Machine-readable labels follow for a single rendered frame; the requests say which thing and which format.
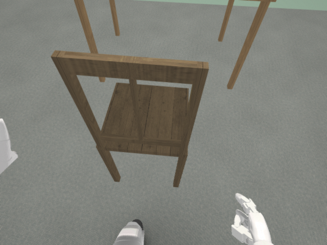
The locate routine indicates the left robot shin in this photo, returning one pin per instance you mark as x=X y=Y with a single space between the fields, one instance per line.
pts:
x=133 y=223

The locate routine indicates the robot left foot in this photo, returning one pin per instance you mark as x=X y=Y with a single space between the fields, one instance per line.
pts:
x=139 y=222

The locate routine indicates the left robot hand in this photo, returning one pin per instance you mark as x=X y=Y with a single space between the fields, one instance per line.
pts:
x=6 y=155

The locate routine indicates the chair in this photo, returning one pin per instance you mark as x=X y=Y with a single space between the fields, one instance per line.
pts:
x=143 y=119

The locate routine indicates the right robot hand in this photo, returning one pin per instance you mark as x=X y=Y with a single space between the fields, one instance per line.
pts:
x=255 y=227

